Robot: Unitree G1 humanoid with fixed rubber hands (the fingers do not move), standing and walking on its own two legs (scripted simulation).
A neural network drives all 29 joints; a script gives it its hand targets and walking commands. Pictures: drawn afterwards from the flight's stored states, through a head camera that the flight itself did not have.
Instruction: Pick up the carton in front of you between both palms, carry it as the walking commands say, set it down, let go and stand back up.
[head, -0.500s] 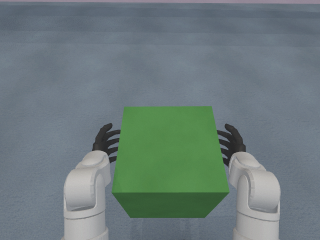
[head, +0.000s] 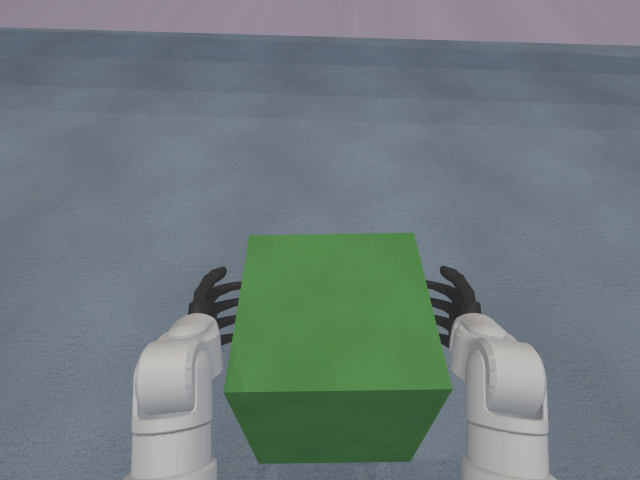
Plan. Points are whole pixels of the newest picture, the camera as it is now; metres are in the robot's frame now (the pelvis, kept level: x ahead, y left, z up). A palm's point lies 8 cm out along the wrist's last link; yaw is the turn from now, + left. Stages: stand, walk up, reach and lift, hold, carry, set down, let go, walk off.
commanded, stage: carry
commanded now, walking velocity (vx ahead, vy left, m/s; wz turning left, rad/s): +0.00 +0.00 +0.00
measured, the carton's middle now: (333, 353) +0.28 +0.00 +0.00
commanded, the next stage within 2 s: hold in 1.60 s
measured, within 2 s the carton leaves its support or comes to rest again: neither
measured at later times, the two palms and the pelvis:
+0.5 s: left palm (193, 358) +0.23 +0.16 +0.08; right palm (466, 359) +0.23 -0.14 +0.08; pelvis -0.03 +0.01 +0.00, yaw +0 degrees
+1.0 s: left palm (197, 396) +0.20 +0.16 +0.04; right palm (462, 398) +0.20 -0.14 +0.04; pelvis -0.07 +0.01 +0.00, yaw +0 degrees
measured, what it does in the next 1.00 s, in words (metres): shifts its weight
